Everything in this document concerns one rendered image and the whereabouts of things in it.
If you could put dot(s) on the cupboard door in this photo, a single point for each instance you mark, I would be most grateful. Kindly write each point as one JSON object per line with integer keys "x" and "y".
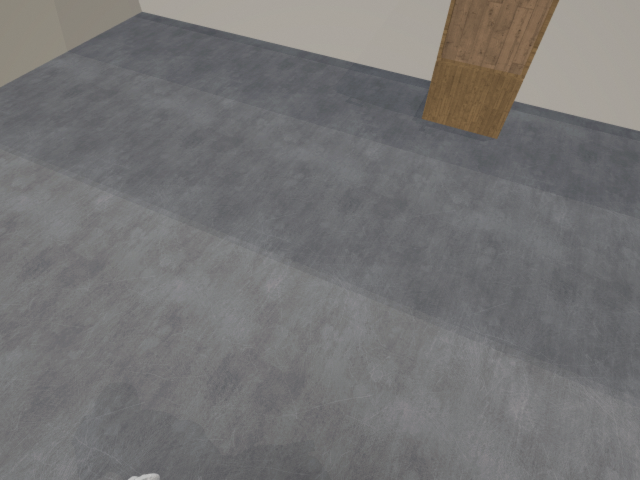
{"x": 496, "y": 34}

